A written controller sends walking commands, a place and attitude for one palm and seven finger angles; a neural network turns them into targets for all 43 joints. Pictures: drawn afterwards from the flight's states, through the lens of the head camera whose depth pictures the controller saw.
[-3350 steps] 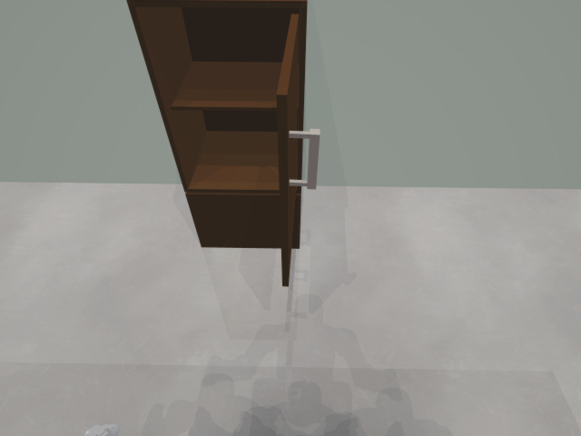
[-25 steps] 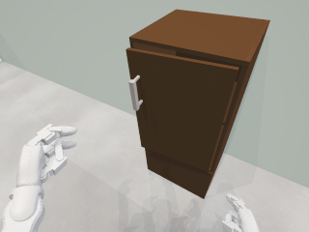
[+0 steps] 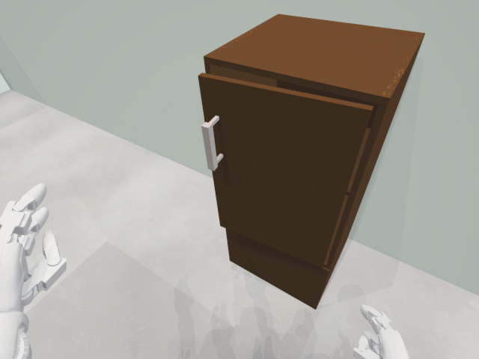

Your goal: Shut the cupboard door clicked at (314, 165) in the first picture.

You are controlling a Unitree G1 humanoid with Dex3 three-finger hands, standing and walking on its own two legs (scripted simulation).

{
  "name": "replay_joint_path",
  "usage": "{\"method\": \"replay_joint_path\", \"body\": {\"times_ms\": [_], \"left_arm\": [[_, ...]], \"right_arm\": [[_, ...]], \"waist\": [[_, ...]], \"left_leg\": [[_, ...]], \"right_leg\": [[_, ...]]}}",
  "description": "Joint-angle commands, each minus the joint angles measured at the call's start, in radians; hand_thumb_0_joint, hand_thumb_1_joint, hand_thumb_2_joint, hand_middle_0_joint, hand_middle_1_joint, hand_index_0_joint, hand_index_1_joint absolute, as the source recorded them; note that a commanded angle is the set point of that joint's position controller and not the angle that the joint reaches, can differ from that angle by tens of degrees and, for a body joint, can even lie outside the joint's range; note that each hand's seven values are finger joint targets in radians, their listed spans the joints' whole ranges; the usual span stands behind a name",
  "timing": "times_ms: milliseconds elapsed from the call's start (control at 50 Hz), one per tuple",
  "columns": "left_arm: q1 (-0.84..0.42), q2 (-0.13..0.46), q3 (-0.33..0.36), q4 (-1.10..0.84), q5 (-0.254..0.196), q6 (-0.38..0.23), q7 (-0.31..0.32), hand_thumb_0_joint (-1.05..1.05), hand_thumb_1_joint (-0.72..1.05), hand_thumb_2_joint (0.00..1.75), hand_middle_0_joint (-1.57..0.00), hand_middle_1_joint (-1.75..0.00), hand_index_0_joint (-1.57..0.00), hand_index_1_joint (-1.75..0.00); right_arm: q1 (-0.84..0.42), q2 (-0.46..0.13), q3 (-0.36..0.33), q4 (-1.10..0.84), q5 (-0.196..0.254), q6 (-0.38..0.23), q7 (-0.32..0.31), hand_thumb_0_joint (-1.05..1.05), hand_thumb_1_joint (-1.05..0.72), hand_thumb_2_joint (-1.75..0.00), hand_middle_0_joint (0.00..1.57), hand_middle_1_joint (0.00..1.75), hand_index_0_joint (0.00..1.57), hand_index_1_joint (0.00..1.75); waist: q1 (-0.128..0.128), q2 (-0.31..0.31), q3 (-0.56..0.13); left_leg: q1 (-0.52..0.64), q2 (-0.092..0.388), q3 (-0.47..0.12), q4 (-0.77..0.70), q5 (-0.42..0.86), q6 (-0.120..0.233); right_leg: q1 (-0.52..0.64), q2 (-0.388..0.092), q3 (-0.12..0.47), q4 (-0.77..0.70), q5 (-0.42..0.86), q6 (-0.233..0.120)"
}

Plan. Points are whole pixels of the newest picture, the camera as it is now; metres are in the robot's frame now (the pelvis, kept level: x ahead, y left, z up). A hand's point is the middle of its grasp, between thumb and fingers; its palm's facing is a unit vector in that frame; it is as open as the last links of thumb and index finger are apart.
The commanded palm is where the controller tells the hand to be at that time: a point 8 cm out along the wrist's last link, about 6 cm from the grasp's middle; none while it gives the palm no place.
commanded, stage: draw the hand back to the body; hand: left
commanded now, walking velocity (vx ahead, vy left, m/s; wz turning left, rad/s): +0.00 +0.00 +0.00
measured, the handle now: (214, 143) +0.63 +0.15 +0.01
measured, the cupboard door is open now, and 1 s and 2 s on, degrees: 5 5 5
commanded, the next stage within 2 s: step back with the hand held close in 0.06 s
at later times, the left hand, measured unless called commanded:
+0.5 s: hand (54, 253) +0.20 +0.27 +0.15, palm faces +0.32 -0.79 -0.52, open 7.4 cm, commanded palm +0.14 +0.32 +0.17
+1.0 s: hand out of the picture +0.07 +0.31 +0.16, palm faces +0.47 -0.74 -0.48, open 7.4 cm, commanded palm +0.01 +0.34 +0.17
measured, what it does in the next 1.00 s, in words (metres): shifts its weight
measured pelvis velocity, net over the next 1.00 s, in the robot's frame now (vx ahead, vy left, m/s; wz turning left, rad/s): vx -0.12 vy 0.03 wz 0.06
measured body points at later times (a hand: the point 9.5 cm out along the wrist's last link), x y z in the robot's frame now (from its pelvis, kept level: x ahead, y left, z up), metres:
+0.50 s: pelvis -0.01 +0.02 +0.00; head +0.01 +0.00 +0.45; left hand +0.18 +0.31 +0.18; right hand +0.17 -0.23 -0.09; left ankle +0.01 +0.12 -0.74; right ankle -0.05 -0.11 -0.74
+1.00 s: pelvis -0.12 +0.03 -0.02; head -0.09 +0.04 +0.43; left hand +0.04 +0.34 +0.18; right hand +0.06 -0.20 -0.10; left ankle +0.01 +0.12 -0.74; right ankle -0.10 -0.11 -0.74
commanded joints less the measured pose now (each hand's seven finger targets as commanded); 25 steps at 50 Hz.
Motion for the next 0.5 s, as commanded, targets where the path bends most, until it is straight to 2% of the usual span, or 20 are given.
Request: {"method": "replay_joint_path", "body": {"times_ms": [0,40,100,120,160,180,200,220,240,280,320,380,400,460,480], "left_arm": [[-0.078,0.241,0.168,-0.276,0.002,-0.091,0.030,0.00,0.90,0.90,-0.20,-0.30,-0.20,-0.30],[-0.062,0.223,0.163,-0.244,-0.003,-0.086,0.026,0.00,0.90,0.90,-0.20,-0.30,-0.20,-0.30],[-0.046,0.200,0.154,-0.178,-0.012,-0.075,0.014,0.00,0.90,0.90,-0.20,-0.30,-0.20,-0.30],[-0.052,0.200,0.156,-0.169,-0.014,-0.074,0.011,0.00,0.90,0.90,-0.20,-0.30,-0.20,-0.30],[-0.058,0.198,0.153,-0.180,-0.012,-0.077,0.008,0.00,0.90,0.90,-0.20,-0.30,-0.20,-0.30],[-0.228,0.359,0.286,-0.208,-0.002,-0.123,0.023,0.00,0.90,0.90,-0.20,-0.30,-0.20,-0.30],[-0.096,0.252,0.191,-0.167,0.001,-0.128,0.010,0.00,0.90,0.90,-0.20,-0.30,-0.20,-0.30],[-0.056,0.244,0.171,-0.181,0.004,-0.127,0.009,0.00,0.90,0.90,-0.20,-0.30,-0.20,-0.30],[-0.049,0.234,0.156,-0.194,0.005,-0.127,0.009,0.00,0.90,0.90,-0.20,-0.30,-0.20,-0.30],[-0.032,0.252,0.172,-0.252,0.006,-0.137,0.016,0.00,0.90,0.90,-0.20,-0.30,-0.20,-0.30],[0.005,0.265,0.189,-0.286,0.003,-0.135,0.025,0.00,0.90,0.90,-0.20,-0.30,-0.20,-0.30],[0.034,0.328,0.255,-0.333,-0.004,-0.127,0.037,0.00,0.90,0.90,-0.20,-0.30,-0.20,-0.30],[0.059,0.310,0.247,-0.328,-0.009,-0.124,0.037,0.00,0.90,0.90,-0.20,-0.30,-0.20,-0.30],[0.085,0.306,0.254,-0.317,-0.014,-0.116,0.043,0.00,0.90,0.90,-0.20,-0.30,-0.20,-0.30],[0.101,0.332,0.285,-0.306,-0.016,-0.116,0.045,0.00,0.90,0.90,-0.20,-0.30,-0.20,-0.30]], "right_arm": [[-0.145,-0.088,-0.024,-0.165,-0.003,-0.070,-0.007,0.00,-0.90,-0.90,0.20,0.30,0.20,0.30],[-0.145,-0.087,-0.026,-0.165,0.000,-0.065,-0.006,0.00,-0.90,-0.90,0.20,0.30,0.20,0.30],[-0.139,-0.091,-0.029,-0.166,0.004,-0.052,-0.006,0.00,-0.90,-0.90,0.20,0.30,0.20,0.30],[-0.141,-0.093,-0.031,-0.169,0.004,-0.046,-0.006,0.00,-0.90,-0.90,0.20,0.30,0.20,0.30],[-0.137,-0.095,-0.035,-0.170,0.004,-0.043,-0.006,0.00,-0.90,-0.90,0.20,0.30,0.20,0.30],[-0.123,-0.111,-0.027,-0.194,0.019,-0.025,0.000,0.00,-0.90,-0.90,0.20,0.30,0.20,0.30],[-0.134,-0.103,-0.037,-0.173,0.008,-0.017,-0.002,0.00,-0.90,-0.90,0.20,0.30,0.20,0.30],[-0.145,-0.109,-0.041,-0.173,0.002,-0.010,-0.001,0.00,-0.90,-0.90,0.20,0.30,0.20,0.30],[-0.139,-0.109,-0.043,-0.179,0.004,0.000,0.000,0.00,-0.90,-0.90,0.20,0.30,0.20,0.30],[-0.140,-0.114,-0.051,-0.188,0.003,0.009,-0.003,0.00,-0.90,-0.90,0.20,0.30,0.20,0.30],[-0.133,-0.114,-0.054,-0.203,0.006,0.026,-0.008,0.00,-0.90,-0.90,0.20,0.30,0.20,0.30],[-0.130,-0.125,-0.061,-0.222,0.006,0.049,-0.018,0.00,-0.90,-0.90,0.20,0.30,0.20,0.30],[-0.125,-0.117,-0.057,-0.231,0.009,0.059,-0.019,0.00,-0.90,-0.90,0.20,0.30,0.20,0.30],[-0.116,-0.121,-0.062,-0.242,0.012,0.083,-0.019,0.00,-0.90,-0.90,0.20,0.30,0.20,0.30],[-0.124,-0.128,-0.068,-0.241,0.009,0.083,-0.021,0.00,-0.90,-0.90,0.20,0.30,0.20,0.30]], "waist": [[0.007,0.045,-0.080],[0.003,0.015,-0.045],[-0.003,-0.066,0.000],[-0.001,-0.066,0.005],[-0.002,-0.054,-0.028],[-0.039,0.006,0.060],[-0.040,-0.054,-0.006],[-0.040,-0.067,-0.034],[-0.042,-0.077,-0.056],[-0.042,-0.053,-0.120],[-0.045,-0.031,-0.180],[-0.043,-0.026,-0.223],[-0.047,-0.030,-0.225],[-0.052,-0.029,-0.206],[-0.044,-0.021,-0.212]], "left_leg": [[0.112,-0.008,0.008,-0.033,0.206,0.027],[0.107,-0.004,0.013,-0.033,0.208,0.028],[0.089,0.004,0.013,-0.044,0.193,0.028],[0.090,0.005,0.014,-0.045,0.185,0.031],[0.106,0.003,0.019,-0.041,0.199,0.034],[0.049,0.012,0.004,0.004,0.119,0.037],[0.027,0.022,-0.009,0.054,0.128,0.040],[0.042,0.022,0.007,0.071,0.140,0.042],[0.040,0.018,0.009,0.081,0.153,0.041],[0.045,0.020,0.014,0.082,0.227,0.038],[0.064,0.036,0.012,0.075,0.342,0.037],[0.085,0.053,-0.004,0.074,0.492,0.035],[0.079,0.060,-0.009,0.072,0.518,0.034],[0.043,0.072,-0.016,0.059,0.516,0.029],[0.043,0.073,-0.016,0.053,0.503,0.030]], "right_leg": [[-0.086,-0.006,-0.005,-0.068,0.279,0.002],[-0.105,-0.002,-0.005,-0.074,0.286,0.005],[-0.121,0.000,-0.009,-0.084,0.266,0.012],[-0.129,0.000,-0.005,-0.088,0.257,0.012],[-0.118,-0.001,-0.003,-0.081,0.276,0.014],[-0.193,-0.054,0.061,-0.143,0.324,0.016],[-0.190,-0.091,0.063,-0.114,0.363,0.005],[-0.199,-0.104,0.084,-0.105,0.431,0.008],[-0.185,-0.111,0.077,-0.088,0.475,0.014],[-0.149,-0.110,0.066,-0.045,0.570,0.017],[-0.120,-0.100,0.048,0.010,0.609,0.015],[-0.107,-0.071,0.030,0.055,0.631,0.015],[-0.102,-0.068,0.024,0.071,0.626,0.013],[-0.113,-0.053,0.027,0.079,0.573,0.012],[-0.119,-0.050,0.030,0.075,0.562,0.014]]}}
